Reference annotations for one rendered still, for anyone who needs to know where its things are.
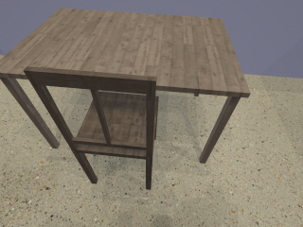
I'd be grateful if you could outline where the chair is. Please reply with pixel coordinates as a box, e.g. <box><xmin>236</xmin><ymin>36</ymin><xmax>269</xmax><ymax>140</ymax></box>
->
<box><xmin>23</xmin><ymin>66</ymin><xmax>159</xmax><ymax>190</ymax></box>

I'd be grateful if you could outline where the table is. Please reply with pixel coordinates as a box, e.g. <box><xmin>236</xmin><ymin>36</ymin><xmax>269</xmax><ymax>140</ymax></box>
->
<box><xmin>0</xmin><ymin>8</ymin><xmax>251</xmax><ymax>164</ymax></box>

